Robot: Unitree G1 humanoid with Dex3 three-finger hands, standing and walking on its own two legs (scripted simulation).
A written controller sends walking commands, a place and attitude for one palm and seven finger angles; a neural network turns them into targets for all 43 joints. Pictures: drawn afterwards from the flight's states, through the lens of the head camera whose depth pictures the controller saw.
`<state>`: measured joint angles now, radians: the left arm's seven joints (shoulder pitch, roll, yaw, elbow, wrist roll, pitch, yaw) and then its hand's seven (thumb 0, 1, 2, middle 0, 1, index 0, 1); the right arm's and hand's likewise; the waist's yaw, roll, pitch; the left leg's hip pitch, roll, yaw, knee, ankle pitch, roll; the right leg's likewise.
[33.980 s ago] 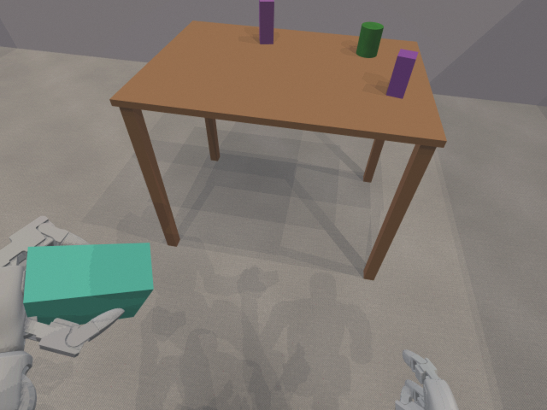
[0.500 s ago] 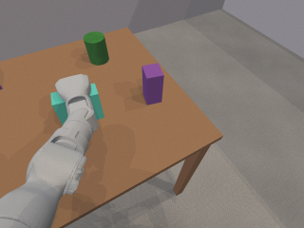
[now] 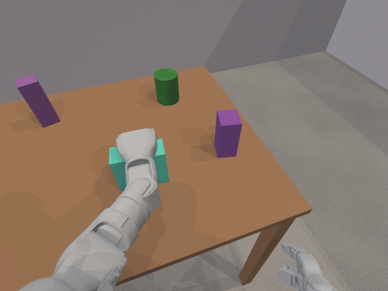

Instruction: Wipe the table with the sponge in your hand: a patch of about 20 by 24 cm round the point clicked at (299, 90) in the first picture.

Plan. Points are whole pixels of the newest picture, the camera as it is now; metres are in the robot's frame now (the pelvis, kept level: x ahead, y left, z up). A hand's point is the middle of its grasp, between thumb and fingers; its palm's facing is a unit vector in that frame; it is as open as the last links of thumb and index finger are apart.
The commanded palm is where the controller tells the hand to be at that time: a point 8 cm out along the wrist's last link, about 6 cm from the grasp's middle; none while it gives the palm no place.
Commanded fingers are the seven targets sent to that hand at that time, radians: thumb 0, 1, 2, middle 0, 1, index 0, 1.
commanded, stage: wipe back along the third lane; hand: left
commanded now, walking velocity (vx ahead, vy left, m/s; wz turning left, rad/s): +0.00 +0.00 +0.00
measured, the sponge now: (142, 169) +0.39 +0.17 +0.01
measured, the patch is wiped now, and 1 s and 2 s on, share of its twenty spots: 1.00 1.00 1.00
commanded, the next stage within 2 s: slide back across to the middle lane in 1.34 s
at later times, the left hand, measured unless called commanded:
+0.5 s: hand (145, 177) +0.34 +0.15 +0.04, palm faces -0.01 -0.04 -1.00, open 9.8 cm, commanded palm +0.30 +0.13 +0.08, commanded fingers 0.00 0.10 1.30 -1.20 -1.60 -1.20 -1.60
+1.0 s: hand (150, 192) +0.31 +0.13 +0.04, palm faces +0.00 -0.05 -1.00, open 9.7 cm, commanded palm +0.26 +0.11 +0.08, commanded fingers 0.00 0.10 1.30 -1.20 -1.60 -1.20 -1.60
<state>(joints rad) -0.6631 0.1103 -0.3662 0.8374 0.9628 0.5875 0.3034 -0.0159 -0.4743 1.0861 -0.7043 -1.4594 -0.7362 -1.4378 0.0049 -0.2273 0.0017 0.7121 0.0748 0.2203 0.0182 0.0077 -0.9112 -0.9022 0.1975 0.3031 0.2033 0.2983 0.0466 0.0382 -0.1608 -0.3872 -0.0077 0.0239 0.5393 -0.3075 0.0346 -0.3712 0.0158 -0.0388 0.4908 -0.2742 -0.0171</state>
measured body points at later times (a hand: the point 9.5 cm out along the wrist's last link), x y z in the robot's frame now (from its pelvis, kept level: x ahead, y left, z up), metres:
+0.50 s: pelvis -0.02 -0.01 +0.00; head -0.03 -0.03 +0.45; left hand +0.34 +0.15 +0.10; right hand +0.18 -0.23 -0.11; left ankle -0.03 +0.09 -0.73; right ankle -0.03 -0.11 -0.73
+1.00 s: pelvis -0.02 -0.02 +0.00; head -0.05 -0.06 +0.45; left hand +0.30 +0.13 +0.10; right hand +0.22 -0.23 -0.08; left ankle -0.03 +0.09 -0.73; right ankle -0.03 -0.11 -0.73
